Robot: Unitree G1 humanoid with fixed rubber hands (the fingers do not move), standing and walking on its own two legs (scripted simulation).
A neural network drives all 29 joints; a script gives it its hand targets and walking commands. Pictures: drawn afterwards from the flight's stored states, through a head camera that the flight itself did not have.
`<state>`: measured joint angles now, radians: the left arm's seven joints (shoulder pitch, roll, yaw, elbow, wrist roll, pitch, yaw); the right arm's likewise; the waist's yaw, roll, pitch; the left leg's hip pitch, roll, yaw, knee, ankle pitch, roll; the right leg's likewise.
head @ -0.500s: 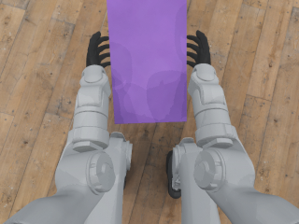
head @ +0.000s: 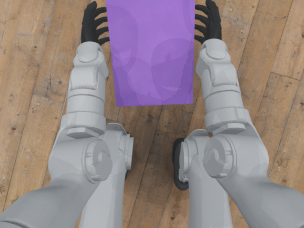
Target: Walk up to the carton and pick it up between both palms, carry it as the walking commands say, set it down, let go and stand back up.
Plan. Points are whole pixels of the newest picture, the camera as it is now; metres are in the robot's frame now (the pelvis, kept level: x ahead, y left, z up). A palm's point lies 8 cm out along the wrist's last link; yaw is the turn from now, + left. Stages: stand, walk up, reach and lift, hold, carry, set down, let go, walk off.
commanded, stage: set down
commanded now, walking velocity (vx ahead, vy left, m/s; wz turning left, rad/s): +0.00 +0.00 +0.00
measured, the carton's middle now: (151, 41) +0.54 +0.04 -0.20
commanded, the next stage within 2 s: none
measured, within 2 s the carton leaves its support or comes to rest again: neither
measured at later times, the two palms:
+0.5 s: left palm (97, 39) +0.53 +0.18 -0.20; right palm (198, 43) +0.54 -0.08 -0.21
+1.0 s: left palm (97, 38) +0.54 +0.18 -0.21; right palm (197, 42) +0.55 -0.09 -0.22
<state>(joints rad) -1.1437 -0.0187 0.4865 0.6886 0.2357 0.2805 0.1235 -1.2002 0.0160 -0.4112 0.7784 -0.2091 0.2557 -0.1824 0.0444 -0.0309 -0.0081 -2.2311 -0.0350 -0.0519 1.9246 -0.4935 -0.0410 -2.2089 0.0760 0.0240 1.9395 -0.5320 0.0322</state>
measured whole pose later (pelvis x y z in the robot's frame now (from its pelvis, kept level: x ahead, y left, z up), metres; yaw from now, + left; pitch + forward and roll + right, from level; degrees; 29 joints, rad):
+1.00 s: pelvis +0.00 +0.00 -0.06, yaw +1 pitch +40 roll +0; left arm -1.40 0.15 0.45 0.92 0.14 0.22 0.05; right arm -1.41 -0.13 -0.34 0.96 -0.12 0.21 -0.12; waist 0.06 0.00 0.26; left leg -2.30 -0.05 -0.04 2.16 -0.55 -0.05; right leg -2.28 0.09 0.04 2.18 -0.59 0.05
